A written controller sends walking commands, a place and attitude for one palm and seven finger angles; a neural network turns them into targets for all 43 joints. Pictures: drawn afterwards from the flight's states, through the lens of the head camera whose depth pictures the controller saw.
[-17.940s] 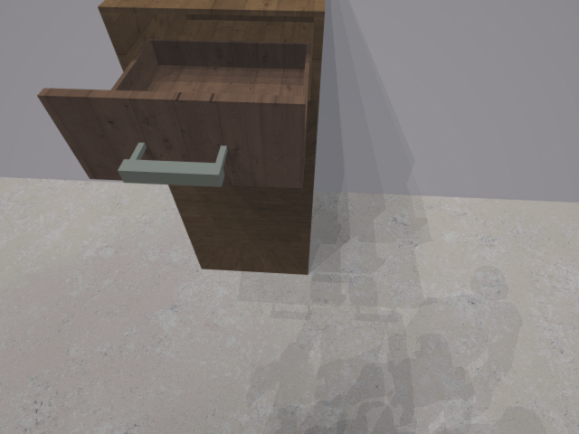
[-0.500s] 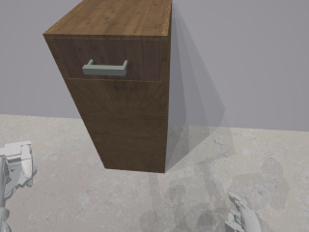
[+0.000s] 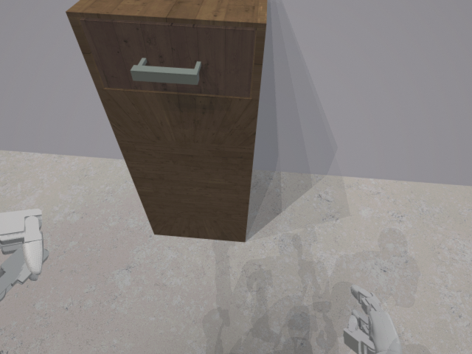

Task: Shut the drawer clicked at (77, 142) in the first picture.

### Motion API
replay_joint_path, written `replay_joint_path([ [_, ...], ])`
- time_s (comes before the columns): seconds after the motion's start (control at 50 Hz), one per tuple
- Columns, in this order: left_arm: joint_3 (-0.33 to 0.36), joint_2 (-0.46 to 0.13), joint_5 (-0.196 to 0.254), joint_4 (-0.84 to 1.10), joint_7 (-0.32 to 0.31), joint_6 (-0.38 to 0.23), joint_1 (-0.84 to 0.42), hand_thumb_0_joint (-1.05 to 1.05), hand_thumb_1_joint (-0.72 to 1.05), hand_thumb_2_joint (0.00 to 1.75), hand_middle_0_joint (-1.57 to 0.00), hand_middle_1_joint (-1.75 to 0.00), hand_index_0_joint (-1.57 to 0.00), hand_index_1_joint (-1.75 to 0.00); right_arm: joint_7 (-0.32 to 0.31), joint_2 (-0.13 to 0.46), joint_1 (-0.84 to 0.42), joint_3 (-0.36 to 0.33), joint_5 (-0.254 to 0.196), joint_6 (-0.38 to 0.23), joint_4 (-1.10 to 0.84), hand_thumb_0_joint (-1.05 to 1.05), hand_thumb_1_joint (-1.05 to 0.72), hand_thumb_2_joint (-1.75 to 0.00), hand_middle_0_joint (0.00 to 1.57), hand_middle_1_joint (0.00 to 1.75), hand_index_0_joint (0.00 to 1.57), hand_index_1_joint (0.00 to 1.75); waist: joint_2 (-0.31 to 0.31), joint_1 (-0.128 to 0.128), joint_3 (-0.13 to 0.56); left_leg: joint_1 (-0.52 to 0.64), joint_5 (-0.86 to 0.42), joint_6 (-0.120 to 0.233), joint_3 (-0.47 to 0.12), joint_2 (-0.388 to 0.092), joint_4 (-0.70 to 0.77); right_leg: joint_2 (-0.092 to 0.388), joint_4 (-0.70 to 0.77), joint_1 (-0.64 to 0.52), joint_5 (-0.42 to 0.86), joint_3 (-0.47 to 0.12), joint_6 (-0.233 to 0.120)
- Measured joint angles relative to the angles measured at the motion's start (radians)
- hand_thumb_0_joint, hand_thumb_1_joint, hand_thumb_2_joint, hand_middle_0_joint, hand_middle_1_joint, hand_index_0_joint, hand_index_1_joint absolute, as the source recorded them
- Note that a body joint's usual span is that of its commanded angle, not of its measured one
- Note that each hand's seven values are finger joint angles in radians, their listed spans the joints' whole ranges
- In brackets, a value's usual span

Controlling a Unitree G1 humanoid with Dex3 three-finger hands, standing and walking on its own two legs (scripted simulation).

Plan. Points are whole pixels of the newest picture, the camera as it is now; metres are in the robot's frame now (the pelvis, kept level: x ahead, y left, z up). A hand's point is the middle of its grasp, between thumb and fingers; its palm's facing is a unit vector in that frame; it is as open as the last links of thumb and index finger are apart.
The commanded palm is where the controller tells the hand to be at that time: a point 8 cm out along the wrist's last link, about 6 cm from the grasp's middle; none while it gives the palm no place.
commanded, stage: step back with the hand held close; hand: left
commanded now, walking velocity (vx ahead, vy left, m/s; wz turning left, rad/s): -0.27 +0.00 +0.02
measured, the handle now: (168, 69) +0.68 +0.21 +0.13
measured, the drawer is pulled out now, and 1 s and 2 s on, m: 0.00 0.00 0.00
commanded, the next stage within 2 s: stop stepping back and stand still in 0.74 s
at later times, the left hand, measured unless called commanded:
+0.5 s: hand (44, 306) +0.14 +0.21 +0.17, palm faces +0.25 -0.82 -0.51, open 3.3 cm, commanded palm +0.07 +0.26 +0.19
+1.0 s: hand out of the picture -0.06 +0.19 +0.18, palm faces +0.29 -0.80 -0.52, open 3.3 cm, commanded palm -0.11 +0.23 +0.19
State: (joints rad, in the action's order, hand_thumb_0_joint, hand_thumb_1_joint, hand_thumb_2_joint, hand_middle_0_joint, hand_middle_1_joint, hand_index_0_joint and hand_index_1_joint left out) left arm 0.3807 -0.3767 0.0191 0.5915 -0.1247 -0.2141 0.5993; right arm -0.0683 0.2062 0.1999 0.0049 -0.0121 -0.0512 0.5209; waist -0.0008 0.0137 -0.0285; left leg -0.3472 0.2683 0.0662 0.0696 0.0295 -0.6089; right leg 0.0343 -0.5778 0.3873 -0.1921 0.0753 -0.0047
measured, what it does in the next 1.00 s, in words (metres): walks backwards: right foot, then left foot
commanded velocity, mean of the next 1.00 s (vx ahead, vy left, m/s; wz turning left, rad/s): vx -0.24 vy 0.00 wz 0.01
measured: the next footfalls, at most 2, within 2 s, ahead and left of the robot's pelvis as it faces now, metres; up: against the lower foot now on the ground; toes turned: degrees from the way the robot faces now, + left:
right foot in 0.46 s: -0.14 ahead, -0.11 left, +0.00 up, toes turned +0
left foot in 0.74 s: -0.09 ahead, +0.07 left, +0.00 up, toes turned -1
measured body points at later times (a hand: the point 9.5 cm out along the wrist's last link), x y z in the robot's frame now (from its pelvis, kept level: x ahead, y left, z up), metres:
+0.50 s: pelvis -0.07 -0.02 +0.01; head -0.01 +0.00 +0.45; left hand +0.12 +0.25 +0.20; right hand +0.13 -0.23 -0.07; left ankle +0.04 +0.08 -0.73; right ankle -0.18 -0.12 -0.73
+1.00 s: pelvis -0.24 -0.04 +0.01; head -0.24 -0.04 +0.46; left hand -0.08 +0.23 +0.21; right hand -0.07 -0.28 -0.06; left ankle -0.14 +0.07 -0.72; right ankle -0.22 -0.14 -0.72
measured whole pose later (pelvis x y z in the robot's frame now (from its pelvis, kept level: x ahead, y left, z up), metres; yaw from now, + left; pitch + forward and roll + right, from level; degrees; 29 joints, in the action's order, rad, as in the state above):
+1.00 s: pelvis -0.24 -0.04 +0.01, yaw -1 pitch +0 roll +0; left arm 0.39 -0.45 0.05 0.62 -0.12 -0.21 0.69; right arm -0.06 0.19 0.22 0.00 -0.01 -0.08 0.54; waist -0.01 -0.01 0.00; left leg -0.41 0.22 0.01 0.00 0.00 -0.55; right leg -0.03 -0.56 0.29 -0.33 0.03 -0.02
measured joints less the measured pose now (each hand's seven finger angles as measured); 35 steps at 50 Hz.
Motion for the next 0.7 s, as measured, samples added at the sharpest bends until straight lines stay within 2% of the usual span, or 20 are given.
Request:
replay_joint_path([
  [0.1,-0.014,0.008,0.006,0.022,-0.014,-0.020,-0.009,0.01,0.88,0.90,-1.40,-1.60,-1.41,-1.59,0.003,0.006,0.010,0.000,0.005,-0.009,0.020,0.01,-0.91,-0.90,0.21,0.30,0.20,0.30,-0.002,-0.006,0.006,-0.053,0.035,-0.015,-0.028,-0.001,-0.052,-0.010,0.011,0.022,0.023,0.014,-0.006],
  [0.16,-0.013,-0.002,0.008,0.038,-0.024,-0.032,-0.006,0.01,0.88,0.90,-1.40,-1.60,-1.41,-1.59,-0.003,0.011,0.017,0.000,0.007,-0.009,0.037,0.01,-0.91,-0.90,0.21,0.30,0.20,0.30,-0.013,-0.014,0.002,-0.061,-0.011,0.000,-0.032,0.001,-0.047,-0.012,0.008,0.030,0.023,0.013,0.000],
  [0.24,0.007,-0.027,-0.012,0.025,-0.021,-0.040,-0.007,0.01,0.88,0.90,-1.41,-1.60,-1.41,-1.59,-0.014,-0.001,0.049,-0.009,0.015,-0.025,0.049,0.01,-0.91,-0.90,0.21,0.30,0.20,0.30,-0.005,-0.039,0.011,-0.055,-0.042,0.014,-0.062,0.005,-0.001,-0.063,-0.137,0.024,-0.094,-0.056,0.015],
  [0.28,0.023,-0.038,-0.011,0.026,-0.020,-0.048,0.003,0.01,0.88,0.90,-1.40,-1.60,-1.41,-1.59,-0.010,-0.012,0.066,-0.011,0.021,-0.039,0.057,0.01,-0.91,-0.90,0.21,0.30,0.20,0.30,-0.004,-0.040,0.031,-0.059,-0.068,0.011,-0.076,0.004,0.035,-0.086,-0.167,-0.018,-0.150,-0.077,0.014],
  [0.36,0.039,-0.040,0.010,0.036,-0.016,-0.066,0.033,0.01,0.88,0.90,-1.40,-1.60,-1.41,-1.59,0.007,-0.027,0.049,0.001,0.032,-0.066,0.079,0.01,-0.91,-0.90,0.21,0.30,0.20,0.30,-0.021,-0.014,0.058,-0.081,-0.122,0.003,-0.061,-0.004,0.110,-0.088,-0.062,-0.133,-0.201,-0.091,0.011],
  [0.46,0.012,-0.049,0.022,0.040,0.011,-0.062,0.009,0.02,0.89,0.90,-1.40,-1.60,-1.41,-1.59,0.035,-0.033,-0.056,0.014,0.042,-0.074,0.082,0.01,-0.91,-0.90,0.21,0.30,0.20,0.30,-0.035,0.012,0.020,-0.117,-0.207,-0.013,-0.018,-0.018,0.183,-0.079,0.062,-0.215,-0.172,-0.103,0.013],
  [0.5,0.014,-0.066,0.028,0.050,0.024,-0.056,0.004,0.02,0.89,0.90,-1.40,-1.60,-1.41,-1.59,0.045,-0.035,-0.102,0.016,0.039,-0.064,0.065,0.01,-0.91,-0.90,0.21,0.30,0.20,0.30,-0.032,0.015,-0.005,-0.135,-0.238,-0.022,-0.002,-0.030,0.195,-0.080,0.111,-0.219,-0.203,-0.100,0.005],
  [0.52,0.012,-0.070,0.031,0.053,0.032,-0.054,0.002,0.02,0.89,0.90,-1.40,-1.60,-1.41,-1.59,0.049,-0.031,-0.121,0.015,0.035,-0.056,0.055,0.01,-0.91,-0.90,0.21,0.30,0.20,0.30,-0.016,0.011,-0.022,-0.141,-0.252,-0.027,-0.005,-0.043,0.195,-0.093,0.122,-0.216,-0.199,-0.094,-0.018],
  [0.56,0.008,-0.081,0.039,0.067,0.045,-0.052,0.015,0.02,0.89,0.90,-1.40,-1.60,-1.41,-1.59,0.050,-0.024,-0.134,0.014,0.019,-0.031,0.036,0.01,-0.91,-0.90,0.21,0.30,0.20,0.30,0.024,-0.003,-0.040,-0.146,-0.271,-0.038,-0.026,-0.072,0.189,-0.126,0.135,-0.219,-0.155,-0.077,-0.041],
  [0.6,0.021,-0.104,0.044,0.082,0.051,-0.061,0.054,0.02,0.88,0.90,-1.40,-1.60,-1.41,-1.59,0.043,-0.026,-0.113,0.013,-0.005,-0.006,0.028,0.01,-0.91,-0.90,0.21,0.30,0.20,0.30,0.019,-0.010,-0.018,-0.164,-0.147,-0.045,-0.049,-0.067,0.067,-0.134,0.128,-0.209,-0.140,-0.072,-0.048],
  [0.64,0.039,-0.115,0.043,0.079,0.049,-0.064,0.089,0.01,0.88,0.90,-1.40,-1.60,-1.41,-1.59,0.029,-0.027,-0.079,0.011,-0.011,0.015,0.031,0.01,-0.91,-0.90,0.21,0.30,0.20,0.30,-0.011,-0.005,0.027,-0.172,0.000,-0.053,-0.068,-0.035,-0.083,-0.121,0.116,-0.185,-0.137,-0.079,-0.054],
  [0.66,0.045,-0.112,0.041,0.069,0.045,-0.059,0.096,0.01,0.88,0.90,-1.40,-1.60,-1.41,-1.59,0.020,-0.024,-0.064,0.011,-0.009,0.024,0.034,0.01,-0.91,-0.90,0.21,0.30,0.20,0.30,-0.024,-0.002,0.046,-0.162,0.038,-0.058,-0.067,-0.023,-0.122,-0.114,0.116,-0.175,-0.132,-0.084,-0.056],
  [0.7,0.043,-0.089,0.037,0.041,0.034,-0.041,0.083,0.01,0.88,0.90,-1.40,-1.60,-1.41,-1.59,0.002,-0.009,-0.043,0.011,-0.006,0.033,0.041,0.01,-0.91,-0.90,0.21,0.30,0.20,0.30,-0.038,-0.001,0.067,-0.109,0.044,-0.066,-0.057,-0.011,-0.097,-0.103,0.117,-0.159,-0.116,-0.085,-0.054],
])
